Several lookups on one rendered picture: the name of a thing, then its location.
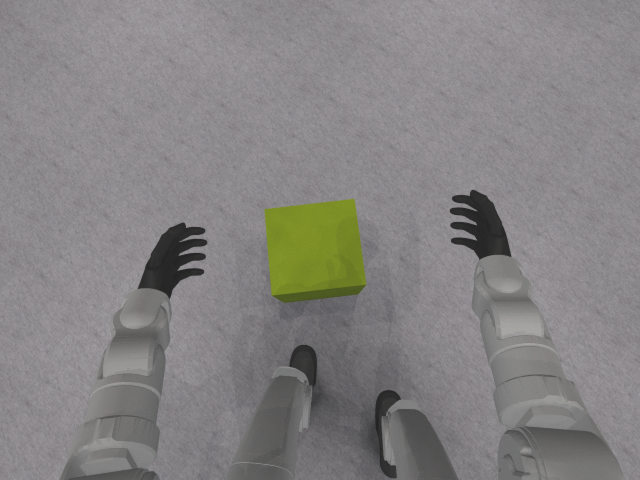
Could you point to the robot left forearm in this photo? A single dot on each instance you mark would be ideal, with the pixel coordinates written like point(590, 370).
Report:
point(119, 431)

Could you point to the carton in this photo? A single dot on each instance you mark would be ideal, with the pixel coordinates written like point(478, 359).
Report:
point(314, 251)

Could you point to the right robot hand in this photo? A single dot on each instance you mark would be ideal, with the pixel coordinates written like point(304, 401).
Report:
point(489, 231)

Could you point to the left robot hand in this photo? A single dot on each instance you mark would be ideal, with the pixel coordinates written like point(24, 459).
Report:
point(161, 269)

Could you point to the robot right upper arm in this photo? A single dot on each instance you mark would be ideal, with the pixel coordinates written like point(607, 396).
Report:
point(534, 453)

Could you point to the left robot foot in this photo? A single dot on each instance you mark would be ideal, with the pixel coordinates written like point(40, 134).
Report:
point(304, 359)

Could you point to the robot right forearm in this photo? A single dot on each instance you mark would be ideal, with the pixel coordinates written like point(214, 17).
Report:
point(531, 387)

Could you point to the robot left shin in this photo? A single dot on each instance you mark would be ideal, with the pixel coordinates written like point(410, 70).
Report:
point(289, 371)

